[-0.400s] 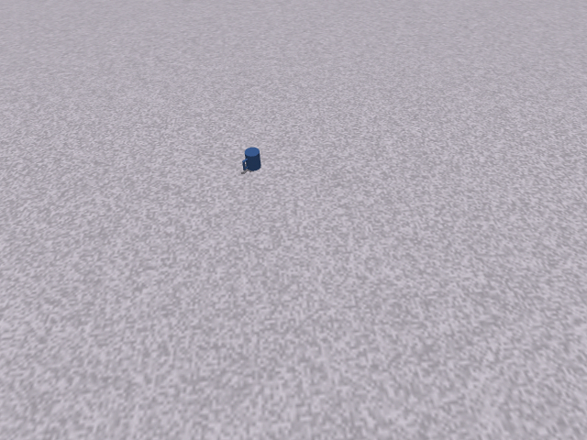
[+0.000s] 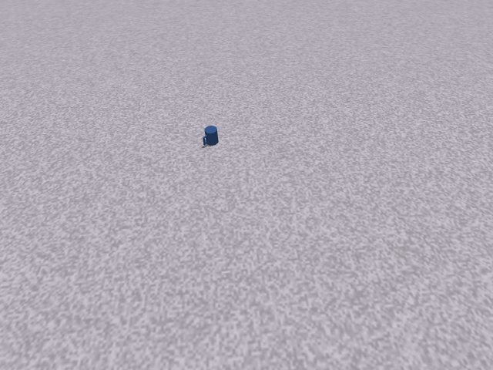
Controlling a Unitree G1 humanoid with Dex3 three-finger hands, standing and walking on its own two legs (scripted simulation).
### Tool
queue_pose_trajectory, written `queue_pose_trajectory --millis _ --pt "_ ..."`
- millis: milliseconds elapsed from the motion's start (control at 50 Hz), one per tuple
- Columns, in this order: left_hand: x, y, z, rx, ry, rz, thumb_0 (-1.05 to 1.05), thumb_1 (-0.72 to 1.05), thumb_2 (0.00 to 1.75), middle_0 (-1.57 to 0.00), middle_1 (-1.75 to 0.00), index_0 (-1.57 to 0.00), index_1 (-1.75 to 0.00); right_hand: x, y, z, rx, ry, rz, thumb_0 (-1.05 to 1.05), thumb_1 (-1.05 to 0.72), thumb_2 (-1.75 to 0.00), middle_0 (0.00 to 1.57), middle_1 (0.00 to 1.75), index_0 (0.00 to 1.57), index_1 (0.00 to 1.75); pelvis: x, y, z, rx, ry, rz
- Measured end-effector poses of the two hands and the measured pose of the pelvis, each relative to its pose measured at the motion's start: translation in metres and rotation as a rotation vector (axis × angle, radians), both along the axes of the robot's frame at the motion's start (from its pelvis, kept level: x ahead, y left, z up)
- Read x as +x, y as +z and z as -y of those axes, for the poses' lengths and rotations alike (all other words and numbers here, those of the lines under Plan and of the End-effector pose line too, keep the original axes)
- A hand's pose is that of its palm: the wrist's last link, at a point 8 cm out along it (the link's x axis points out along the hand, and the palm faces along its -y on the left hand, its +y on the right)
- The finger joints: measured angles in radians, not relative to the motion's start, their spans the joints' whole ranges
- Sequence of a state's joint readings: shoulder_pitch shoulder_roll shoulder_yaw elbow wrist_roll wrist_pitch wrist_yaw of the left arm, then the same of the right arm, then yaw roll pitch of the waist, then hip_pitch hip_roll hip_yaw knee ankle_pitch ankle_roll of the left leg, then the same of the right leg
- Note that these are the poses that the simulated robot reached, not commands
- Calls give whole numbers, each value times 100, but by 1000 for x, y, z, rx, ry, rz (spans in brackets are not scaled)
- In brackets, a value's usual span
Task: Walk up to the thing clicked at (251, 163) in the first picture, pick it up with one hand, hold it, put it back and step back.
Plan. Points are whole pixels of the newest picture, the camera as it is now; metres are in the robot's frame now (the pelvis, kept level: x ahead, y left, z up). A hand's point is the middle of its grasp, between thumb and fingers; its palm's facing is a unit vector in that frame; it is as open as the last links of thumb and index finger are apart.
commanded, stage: stand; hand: left
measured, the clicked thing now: (209, 136) +1.55 +0.27 -0.73
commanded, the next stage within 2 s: walk up in 0.72 s
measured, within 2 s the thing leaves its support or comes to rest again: neither
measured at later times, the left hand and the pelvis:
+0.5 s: hand out of the picture +0.08 +0.25 -0.16, palm faces -0.02 -0.94 -0.34, open 7.4 cm; pelvis +0.00 +0.00 +0.00, yaw +0 degrees
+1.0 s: hand out of the picture +0.11 +0.36 -0.14, palm faces -0.17 -0.87 -0.46, open 7.4 cm; pelvis +0.05 +0.07 -0.01, yaw -12 degrees
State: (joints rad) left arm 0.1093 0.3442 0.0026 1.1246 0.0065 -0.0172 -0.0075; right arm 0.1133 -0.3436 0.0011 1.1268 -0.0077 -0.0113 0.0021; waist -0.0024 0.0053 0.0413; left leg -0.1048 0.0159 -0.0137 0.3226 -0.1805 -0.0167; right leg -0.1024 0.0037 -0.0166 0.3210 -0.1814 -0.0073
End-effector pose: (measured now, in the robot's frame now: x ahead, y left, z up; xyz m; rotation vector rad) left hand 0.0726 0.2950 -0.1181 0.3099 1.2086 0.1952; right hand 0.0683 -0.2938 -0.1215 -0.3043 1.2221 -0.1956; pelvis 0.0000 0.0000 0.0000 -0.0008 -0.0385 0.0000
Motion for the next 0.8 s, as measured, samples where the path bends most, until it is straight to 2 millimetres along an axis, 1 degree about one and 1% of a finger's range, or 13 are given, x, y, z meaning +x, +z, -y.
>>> queue_pose_trajectory --millis 220,540,740,800 --pt "-4 -1 0 1 4 -15 1 91 90 -20 -30 -20 -30 -5 -1 2 0 -5 -17 1 -90 -89 20 30 20 30 1 0 1 1 0 -1" --pt "-2 -1 0 1 5 -20 1 91 90 -20 -30 -20 -30 -1 -1 2 -3 3 -18 1 -90 -89 20 30 20 30 4 0 1 1 0 -6" --pt "1 0 -1 3 -3 -13 1 91 90 -20 -30 -20 -30 4 0 3 8 2 -11 1 -90 -89 20 30 20 30 6 0 1 1 -8 -12" --pt "-2 3 -10 20 -46 -30 1 91 90 -20 -30 -20 -30 14 2 10 22 -8 60 1 -90 -89 20 30 20 30 9 -5 -7 -4 -72 -32"
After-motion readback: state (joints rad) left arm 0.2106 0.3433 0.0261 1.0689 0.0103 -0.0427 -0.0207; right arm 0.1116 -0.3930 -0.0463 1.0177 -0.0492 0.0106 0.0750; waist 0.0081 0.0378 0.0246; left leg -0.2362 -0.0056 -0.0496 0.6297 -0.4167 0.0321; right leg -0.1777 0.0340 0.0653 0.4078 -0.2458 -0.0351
